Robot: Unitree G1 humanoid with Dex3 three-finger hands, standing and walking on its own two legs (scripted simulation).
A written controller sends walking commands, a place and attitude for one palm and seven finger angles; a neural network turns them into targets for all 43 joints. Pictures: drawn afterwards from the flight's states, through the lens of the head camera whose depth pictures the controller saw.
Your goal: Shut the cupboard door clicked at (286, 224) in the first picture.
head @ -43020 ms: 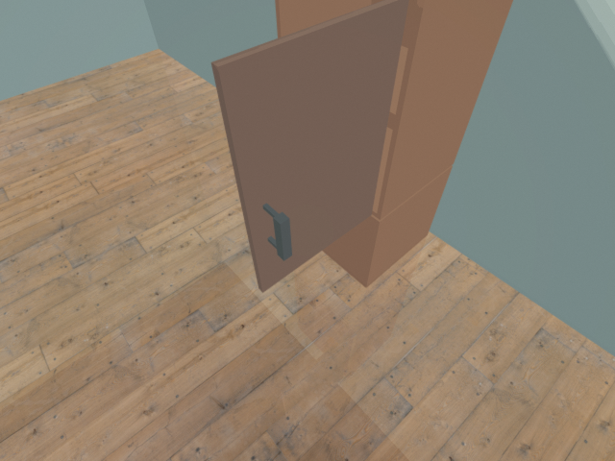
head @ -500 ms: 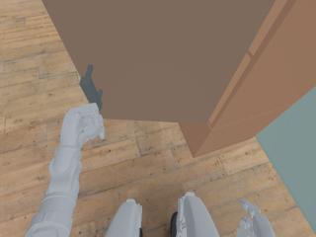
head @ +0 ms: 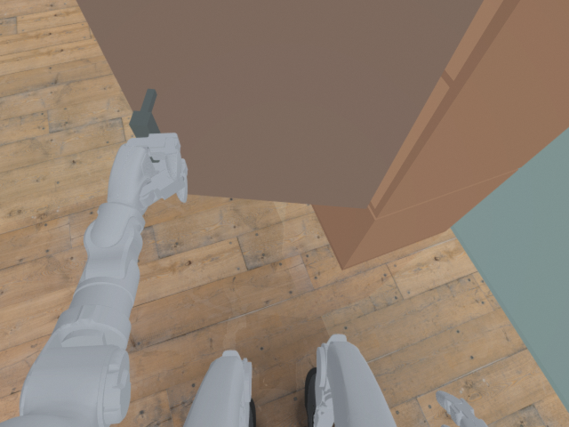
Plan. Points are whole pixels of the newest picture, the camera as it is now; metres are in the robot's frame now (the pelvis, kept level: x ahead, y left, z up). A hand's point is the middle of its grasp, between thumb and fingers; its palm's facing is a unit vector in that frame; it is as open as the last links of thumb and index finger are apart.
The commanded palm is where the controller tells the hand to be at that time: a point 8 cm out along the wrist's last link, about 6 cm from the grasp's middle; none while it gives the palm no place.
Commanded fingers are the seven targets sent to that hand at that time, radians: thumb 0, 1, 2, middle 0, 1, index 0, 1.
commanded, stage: push the door shut along its arc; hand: left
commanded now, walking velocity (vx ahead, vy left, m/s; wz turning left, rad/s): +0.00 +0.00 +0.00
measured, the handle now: (158, 134) +0.52 +0.18 +0.03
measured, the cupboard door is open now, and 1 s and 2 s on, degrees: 65 54 41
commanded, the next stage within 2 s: pull the fist back off the door in 1.32 s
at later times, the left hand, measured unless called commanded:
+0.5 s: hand (215, 146) +0.50 +0.10 +0.03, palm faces -0.35 -0.93 -0.05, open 3.1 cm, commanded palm +0.50 +0.14 +0.03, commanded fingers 0.00 0.90 0.90 -1.30 -1.50 -1.30 -1.50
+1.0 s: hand (230, 120) +0.54 +0.07 +0.03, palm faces -0.41 -0.91 -0.06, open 2.8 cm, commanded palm +0.56 +0.10 +0.03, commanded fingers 0.00 0.90 0.90 -1.30 -1.50 -1.30 -1.50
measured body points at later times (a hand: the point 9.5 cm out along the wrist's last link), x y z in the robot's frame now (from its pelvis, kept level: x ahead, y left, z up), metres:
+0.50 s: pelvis -0.01 +0.01 -0.01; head +0.15 +0.02 +0.41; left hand +0.51 +0.15 +0.04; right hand +0.03 -0.27 -0.13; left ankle +0.02 +0.10 -0.60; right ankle +0.08 -0.11 -0.60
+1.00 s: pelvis -0.01 -0.01 -0.02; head +0.18 +0.00 +0.38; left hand +0.56 +0.13 +0.04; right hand +0.00 -0.28 -0.13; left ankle +0.02 +0.10 -0.60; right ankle +0.08 -0.11 -0.60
